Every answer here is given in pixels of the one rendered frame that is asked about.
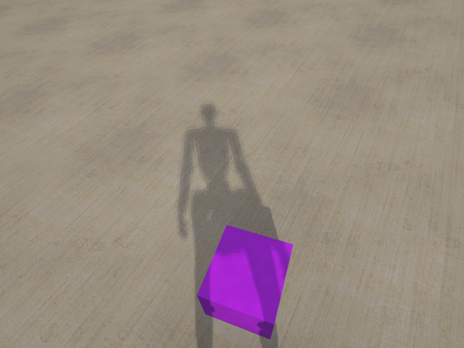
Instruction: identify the carton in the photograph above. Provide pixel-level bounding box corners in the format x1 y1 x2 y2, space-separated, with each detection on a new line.
197 225 293 339

